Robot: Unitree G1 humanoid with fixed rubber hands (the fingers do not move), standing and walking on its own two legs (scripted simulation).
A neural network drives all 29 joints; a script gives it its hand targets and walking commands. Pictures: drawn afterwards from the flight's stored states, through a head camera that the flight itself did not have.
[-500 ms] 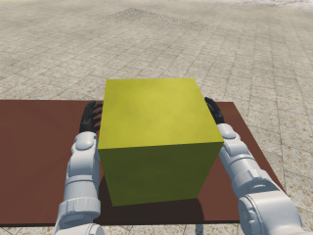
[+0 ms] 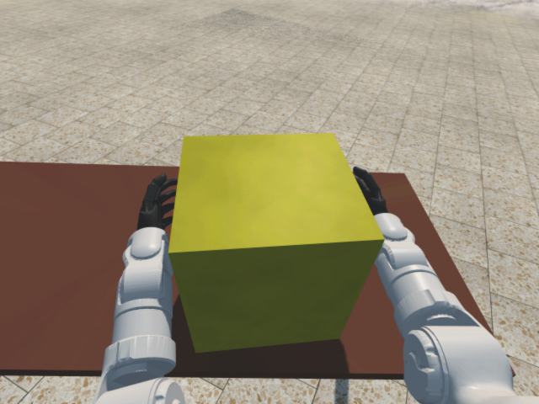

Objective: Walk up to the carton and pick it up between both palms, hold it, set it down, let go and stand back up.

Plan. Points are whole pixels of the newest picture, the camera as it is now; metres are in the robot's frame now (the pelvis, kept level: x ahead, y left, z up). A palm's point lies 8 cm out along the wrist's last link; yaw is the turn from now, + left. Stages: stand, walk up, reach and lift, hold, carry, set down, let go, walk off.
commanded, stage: set down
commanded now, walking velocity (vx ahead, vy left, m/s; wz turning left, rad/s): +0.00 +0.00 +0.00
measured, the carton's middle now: (264, 242) +0.38 +0.05 +0.07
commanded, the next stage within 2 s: none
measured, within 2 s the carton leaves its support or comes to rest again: neither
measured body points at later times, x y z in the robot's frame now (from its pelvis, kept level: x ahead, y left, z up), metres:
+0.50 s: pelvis +0.00 +0.01 -0.01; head +0.05 +0.01 +0.44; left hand +0.38 +0.23 +0.06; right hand +0.45 -0.12 +0.09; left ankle +0.03 +0.16 -0.75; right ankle -0.04 -0.10 -0.75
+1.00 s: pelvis -0.03 +0.01 +0.00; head +0.00 +0.01 +0.45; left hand +0.30 +0.25 +0.07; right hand +0.35 -0.19 +0.08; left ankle +0.03 +0.16 -0.75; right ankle -0.04 -0.10 -0.75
